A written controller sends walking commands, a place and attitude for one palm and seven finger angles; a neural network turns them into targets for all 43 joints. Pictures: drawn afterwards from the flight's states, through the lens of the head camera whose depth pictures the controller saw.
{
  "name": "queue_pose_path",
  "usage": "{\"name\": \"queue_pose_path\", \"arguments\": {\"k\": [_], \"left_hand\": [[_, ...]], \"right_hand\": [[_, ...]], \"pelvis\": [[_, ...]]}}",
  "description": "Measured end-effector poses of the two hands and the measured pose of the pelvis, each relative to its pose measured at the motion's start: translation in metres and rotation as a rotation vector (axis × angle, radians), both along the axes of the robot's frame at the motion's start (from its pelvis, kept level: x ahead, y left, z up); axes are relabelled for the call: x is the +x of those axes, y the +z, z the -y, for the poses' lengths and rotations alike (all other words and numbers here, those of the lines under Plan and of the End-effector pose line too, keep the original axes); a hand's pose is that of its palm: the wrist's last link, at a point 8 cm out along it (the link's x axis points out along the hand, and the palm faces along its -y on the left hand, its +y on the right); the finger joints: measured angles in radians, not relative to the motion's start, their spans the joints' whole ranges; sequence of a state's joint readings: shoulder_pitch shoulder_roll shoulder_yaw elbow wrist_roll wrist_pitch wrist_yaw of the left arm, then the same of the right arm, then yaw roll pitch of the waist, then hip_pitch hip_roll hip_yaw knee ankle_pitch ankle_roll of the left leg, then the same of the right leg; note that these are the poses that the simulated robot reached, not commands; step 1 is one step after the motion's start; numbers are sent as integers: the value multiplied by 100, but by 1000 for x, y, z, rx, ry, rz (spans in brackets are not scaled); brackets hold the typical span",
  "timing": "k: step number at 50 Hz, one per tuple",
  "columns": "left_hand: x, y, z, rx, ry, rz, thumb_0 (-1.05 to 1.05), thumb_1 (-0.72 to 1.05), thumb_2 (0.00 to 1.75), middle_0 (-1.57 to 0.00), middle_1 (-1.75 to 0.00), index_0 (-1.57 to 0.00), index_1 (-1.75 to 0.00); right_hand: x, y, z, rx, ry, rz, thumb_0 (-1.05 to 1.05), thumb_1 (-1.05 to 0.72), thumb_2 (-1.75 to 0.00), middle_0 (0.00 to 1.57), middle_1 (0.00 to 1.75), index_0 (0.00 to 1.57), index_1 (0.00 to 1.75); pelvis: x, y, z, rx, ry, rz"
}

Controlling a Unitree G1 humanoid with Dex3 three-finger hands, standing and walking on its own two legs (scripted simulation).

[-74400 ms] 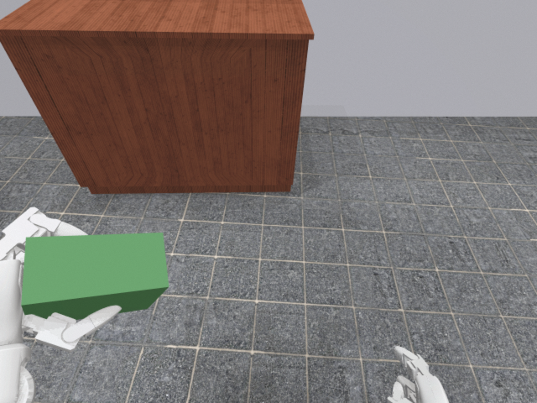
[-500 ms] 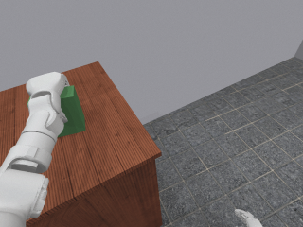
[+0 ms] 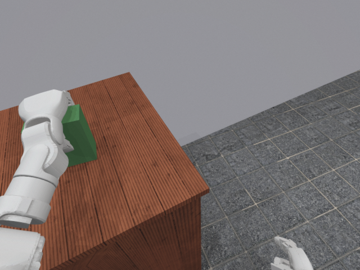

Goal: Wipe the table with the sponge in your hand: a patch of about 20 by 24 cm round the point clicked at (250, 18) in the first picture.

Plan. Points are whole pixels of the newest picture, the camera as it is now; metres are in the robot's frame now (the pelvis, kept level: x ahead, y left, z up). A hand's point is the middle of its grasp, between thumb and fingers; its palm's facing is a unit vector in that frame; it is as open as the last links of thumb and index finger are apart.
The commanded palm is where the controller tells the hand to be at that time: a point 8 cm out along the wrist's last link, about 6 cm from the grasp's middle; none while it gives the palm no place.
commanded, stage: slide back across to the first lane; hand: left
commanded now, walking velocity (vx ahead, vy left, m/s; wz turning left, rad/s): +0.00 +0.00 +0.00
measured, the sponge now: (67, 145) +0.36 +0.30 +0.11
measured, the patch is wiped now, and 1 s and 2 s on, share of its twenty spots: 1.00 1.00 1.00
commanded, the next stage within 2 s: wipe back along the first lane in 0.18 s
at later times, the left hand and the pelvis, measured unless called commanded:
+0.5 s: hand (43, 136) +0.34 +0.32 +0.16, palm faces +0.06 -0.05 -1.00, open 10.4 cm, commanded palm +0.29 +0.31 +0.21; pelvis +0.00 +0.02 +0.00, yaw +2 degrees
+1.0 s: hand (45, 151) +0.30 +0.30 +0.16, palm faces +0.11 -0.06 -0.99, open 10.4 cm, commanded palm +0.25 +0.29 +0.19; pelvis -0.01 +0.00 +0.00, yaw +1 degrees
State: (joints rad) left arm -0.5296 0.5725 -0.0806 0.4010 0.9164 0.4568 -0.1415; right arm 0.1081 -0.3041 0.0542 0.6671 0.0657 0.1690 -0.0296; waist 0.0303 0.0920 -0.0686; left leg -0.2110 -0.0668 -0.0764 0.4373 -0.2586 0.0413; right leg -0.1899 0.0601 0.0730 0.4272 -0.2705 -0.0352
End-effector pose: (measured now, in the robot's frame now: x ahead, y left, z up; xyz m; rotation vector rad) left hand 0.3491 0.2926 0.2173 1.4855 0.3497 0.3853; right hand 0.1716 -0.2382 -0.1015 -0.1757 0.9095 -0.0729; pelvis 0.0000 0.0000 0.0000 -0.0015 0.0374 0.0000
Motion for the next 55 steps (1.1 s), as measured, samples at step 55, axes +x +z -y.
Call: {"name": "queue_pose_path", "arguments": {"k": [55], "left_hand": [[-85,-7,8,-15,19,94,-1,-52,105,-63,-137,-68,-136]], "right_hand": [[45,20,-27,50,104,148,1,-91,-89,20,30,20,30]], "pelvis": [[-5,-1,0,2,3,26]]}}
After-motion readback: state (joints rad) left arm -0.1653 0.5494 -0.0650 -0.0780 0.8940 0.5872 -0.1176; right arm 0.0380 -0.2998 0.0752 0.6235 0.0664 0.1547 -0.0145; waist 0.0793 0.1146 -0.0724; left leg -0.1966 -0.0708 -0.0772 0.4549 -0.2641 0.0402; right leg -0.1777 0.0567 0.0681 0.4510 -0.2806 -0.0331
